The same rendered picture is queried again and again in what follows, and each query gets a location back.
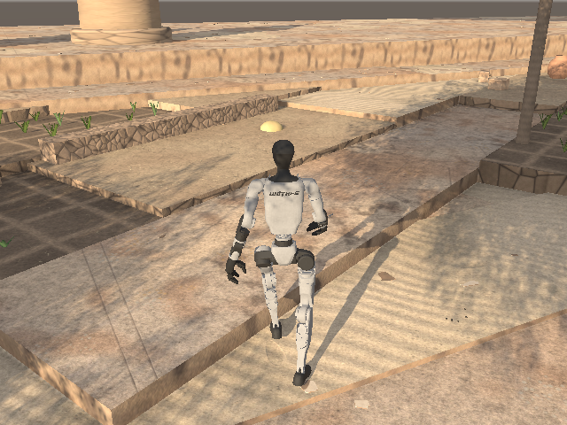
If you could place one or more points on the robot head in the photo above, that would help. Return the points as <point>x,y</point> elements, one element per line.
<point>283,151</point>

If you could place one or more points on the left robot upper arm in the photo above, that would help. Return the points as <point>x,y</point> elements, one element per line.
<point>251,200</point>

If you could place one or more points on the robot left hand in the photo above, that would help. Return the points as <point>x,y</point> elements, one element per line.
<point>230,269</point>

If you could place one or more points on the robot left forearm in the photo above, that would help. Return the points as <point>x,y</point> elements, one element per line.
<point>239,241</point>

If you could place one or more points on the left robot shin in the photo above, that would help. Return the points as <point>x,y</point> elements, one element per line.
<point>271,301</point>

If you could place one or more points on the robot right forearm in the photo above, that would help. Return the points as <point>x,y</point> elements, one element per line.
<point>325,223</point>

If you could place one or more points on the robot right hand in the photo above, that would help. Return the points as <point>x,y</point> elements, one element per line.
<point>314,225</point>

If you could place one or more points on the right robot upper arm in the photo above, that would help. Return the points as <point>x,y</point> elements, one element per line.
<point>315,197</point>

